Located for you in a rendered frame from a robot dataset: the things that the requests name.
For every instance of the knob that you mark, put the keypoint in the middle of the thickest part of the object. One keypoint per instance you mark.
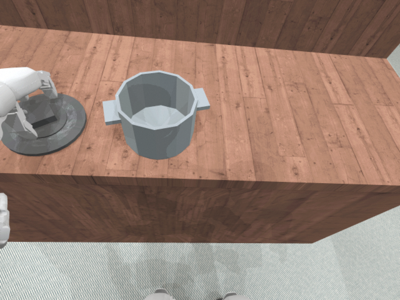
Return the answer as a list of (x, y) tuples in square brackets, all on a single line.
[(39, 114)]

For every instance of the pot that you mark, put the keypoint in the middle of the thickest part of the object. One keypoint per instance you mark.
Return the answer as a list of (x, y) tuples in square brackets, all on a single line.
[(157, 112)]

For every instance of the left robot forearm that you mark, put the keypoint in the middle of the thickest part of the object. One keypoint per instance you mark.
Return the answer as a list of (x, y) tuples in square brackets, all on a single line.
[(7, 104)]

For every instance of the table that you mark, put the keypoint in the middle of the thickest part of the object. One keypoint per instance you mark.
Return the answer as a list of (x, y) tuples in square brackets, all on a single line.
[(301, 140)]

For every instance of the lid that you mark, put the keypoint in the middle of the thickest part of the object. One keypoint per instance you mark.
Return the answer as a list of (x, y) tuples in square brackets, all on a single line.
[(52, 137)]

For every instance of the left robot shin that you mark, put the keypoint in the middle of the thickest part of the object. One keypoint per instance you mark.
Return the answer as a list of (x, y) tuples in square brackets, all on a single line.
[(161, 290)]

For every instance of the left robot hand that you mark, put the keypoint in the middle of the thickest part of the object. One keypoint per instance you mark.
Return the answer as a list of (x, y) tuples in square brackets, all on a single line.
[(23, 81)]

